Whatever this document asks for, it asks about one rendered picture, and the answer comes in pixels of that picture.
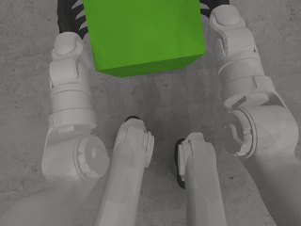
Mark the right robot shin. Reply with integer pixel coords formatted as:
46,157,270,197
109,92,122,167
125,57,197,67
181,132,216,181

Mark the robot right hand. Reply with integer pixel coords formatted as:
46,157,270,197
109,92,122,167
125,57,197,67
199,0,230,18

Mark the robot left hand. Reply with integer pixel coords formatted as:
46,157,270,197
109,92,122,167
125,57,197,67
56,0,88,39

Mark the right robot forearm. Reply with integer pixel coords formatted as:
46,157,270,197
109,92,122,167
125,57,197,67
206,4,299,137

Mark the robot left upper arm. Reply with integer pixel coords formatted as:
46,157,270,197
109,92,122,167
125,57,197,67
0,134,110,226

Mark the carton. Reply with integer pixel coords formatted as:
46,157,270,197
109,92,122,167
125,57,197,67
83,0,205,78

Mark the robot shin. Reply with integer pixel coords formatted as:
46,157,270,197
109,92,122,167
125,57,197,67
181,132,216,181
112,118,147,156

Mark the left robot shin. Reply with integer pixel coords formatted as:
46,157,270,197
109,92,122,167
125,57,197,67
112,118,147,156

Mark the left robot forearm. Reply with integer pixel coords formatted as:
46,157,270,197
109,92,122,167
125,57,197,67
41,31,97,164

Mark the robot right upper arm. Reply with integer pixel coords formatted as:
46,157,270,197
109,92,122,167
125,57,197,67
220,105,301,226

